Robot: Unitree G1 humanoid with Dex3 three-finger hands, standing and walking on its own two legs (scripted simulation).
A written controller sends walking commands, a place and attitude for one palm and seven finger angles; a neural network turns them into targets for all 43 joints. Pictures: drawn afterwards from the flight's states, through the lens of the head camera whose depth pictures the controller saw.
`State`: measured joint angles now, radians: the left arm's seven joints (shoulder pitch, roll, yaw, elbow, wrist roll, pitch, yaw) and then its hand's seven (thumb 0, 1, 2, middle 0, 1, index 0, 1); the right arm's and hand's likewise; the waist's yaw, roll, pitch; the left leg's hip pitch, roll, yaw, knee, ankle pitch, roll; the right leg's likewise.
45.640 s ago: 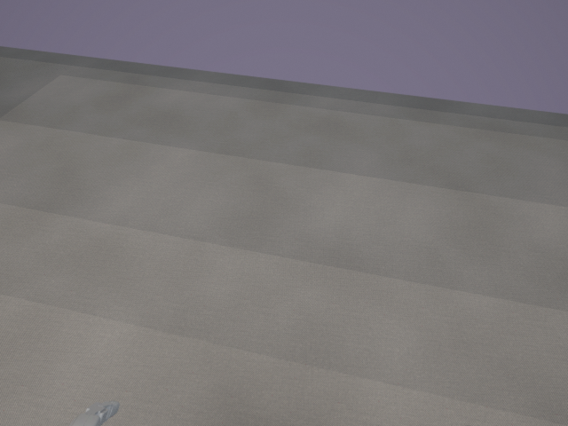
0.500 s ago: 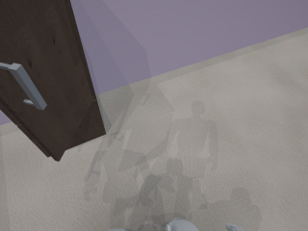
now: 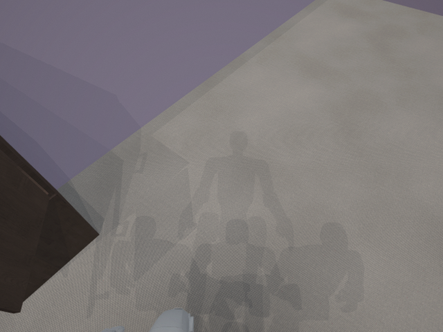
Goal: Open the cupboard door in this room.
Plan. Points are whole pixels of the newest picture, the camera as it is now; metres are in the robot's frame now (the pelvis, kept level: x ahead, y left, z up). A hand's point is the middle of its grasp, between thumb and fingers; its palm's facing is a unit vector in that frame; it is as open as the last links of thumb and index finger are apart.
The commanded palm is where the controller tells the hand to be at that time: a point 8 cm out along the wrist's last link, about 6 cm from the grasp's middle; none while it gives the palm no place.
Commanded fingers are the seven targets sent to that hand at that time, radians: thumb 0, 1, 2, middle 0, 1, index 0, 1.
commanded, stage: walk to a spot facing it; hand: left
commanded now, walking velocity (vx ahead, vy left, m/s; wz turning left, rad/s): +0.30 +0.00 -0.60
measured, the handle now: out of the picture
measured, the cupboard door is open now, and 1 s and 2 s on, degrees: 49 49 49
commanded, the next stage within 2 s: turn to face it in 1.28 s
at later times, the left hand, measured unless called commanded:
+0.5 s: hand (147, 255) +0.29 +0.20 -0.17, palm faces -0.28 -0.94 -0.19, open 7.4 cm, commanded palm none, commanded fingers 0.00 0.90 0.90 -0.20 -0.30 -0.20 -0.30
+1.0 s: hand (233, 181) +0.50 +0.00 -0.16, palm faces -0.45 -0.85 -0.27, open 7.1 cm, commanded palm none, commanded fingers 0.00 0.90 0.90 -0.20 -0.30 -0.20 -0.30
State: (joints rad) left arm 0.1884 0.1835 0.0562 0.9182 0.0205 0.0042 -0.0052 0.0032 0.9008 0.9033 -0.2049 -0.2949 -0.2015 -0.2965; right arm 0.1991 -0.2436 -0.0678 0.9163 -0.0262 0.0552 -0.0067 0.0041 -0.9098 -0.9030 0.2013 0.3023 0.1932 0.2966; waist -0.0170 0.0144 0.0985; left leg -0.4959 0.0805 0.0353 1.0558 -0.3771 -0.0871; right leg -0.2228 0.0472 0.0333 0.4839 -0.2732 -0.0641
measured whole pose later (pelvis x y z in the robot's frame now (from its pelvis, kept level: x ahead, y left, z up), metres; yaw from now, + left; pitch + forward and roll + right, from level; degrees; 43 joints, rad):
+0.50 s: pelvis +0.16 +0.02 +0.00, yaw -18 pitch +2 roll -1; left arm 0.18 0.24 0.10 0.95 0.04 0.02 -0.06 0.01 0.91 0.90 -0.20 -0.29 -0.19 -0.30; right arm 0.37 -0.15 0.00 0.95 -0.04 -0.07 -0.03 0.00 -0.91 -0.90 0.20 0.30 0.20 0.30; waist 0.00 -0.03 0.08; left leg -0.08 0.07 0.22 0.39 -0.34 -0.01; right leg -0.66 -0.05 -0.04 1.19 -0.23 -0.01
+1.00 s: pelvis +0.35 -0.15 +0.00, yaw -30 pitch +1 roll +3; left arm 0.24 0.19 0.06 1.01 0.00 -0.08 0.01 -0.02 0.95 0.90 -0.21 -0.29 -0.20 -0.30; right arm 0.18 -0.17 -0.04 0.97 -0.02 -0.01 -0.02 0.00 -0.91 -0.90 0.20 0.30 0.19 0.30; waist -0.03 0.01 0.08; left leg -0.63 0.12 0.01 1.07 -0.20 -0.04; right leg -0.09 0.12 -0.05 0.33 -0.26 -0.14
